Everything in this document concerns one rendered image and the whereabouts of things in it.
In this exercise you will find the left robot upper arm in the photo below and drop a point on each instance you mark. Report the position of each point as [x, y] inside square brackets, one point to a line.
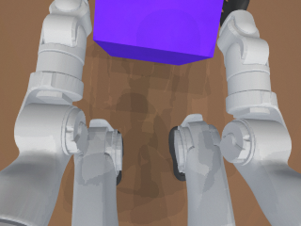
[47, 135]

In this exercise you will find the robot right forearm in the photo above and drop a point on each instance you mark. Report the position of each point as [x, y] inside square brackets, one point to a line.
[247, 70]

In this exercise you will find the right robot hand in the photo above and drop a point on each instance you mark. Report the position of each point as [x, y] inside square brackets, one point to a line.
[230, 6]

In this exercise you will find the right robot foot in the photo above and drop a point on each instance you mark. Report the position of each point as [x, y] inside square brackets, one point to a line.
[171, 138]

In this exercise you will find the robot left thigh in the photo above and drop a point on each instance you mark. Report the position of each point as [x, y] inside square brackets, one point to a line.
[94, 200]

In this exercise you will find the carton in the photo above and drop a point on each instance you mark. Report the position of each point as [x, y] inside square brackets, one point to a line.
[174, 32]

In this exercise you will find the robot left forearm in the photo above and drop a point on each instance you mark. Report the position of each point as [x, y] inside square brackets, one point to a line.
[61, 56]

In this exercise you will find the right robot upper arm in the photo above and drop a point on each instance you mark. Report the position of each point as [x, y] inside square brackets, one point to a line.
[259, 150]

